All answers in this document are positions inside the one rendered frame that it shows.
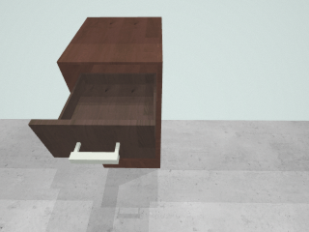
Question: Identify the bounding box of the cabinet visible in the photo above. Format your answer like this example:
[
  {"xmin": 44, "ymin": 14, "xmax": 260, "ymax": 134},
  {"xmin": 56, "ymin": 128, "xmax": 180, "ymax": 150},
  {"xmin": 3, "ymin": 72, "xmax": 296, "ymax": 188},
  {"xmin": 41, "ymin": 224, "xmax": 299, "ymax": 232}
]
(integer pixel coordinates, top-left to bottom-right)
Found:
[{"xmin": 56, "ymin": 16, "xmax": 163, "ymax": 168}]

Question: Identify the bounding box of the handle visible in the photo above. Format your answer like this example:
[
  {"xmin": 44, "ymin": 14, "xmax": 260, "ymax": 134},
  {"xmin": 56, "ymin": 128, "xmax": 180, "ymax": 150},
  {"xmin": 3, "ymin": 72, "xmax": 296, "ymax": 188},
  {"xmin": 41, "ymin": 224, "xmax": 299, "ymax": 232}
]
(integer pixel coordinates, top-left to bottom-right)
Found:
[{"xmin": 69, "ymin": 142, "xmax": 120, "ymax": 164}]

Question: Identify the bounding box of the drawer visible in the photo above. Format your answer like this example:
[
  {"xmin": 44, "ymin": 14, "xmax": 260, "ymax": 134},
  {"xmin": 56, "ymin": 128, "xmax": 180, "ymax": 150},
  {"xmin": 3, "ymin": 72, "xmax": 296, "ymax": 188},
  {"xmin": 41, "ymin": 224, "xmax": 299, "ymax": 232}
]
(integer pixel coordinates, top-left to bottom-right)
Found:
[{"xmin": 28, "ymin": 72, "xmax": 156, "ymax": 159}]

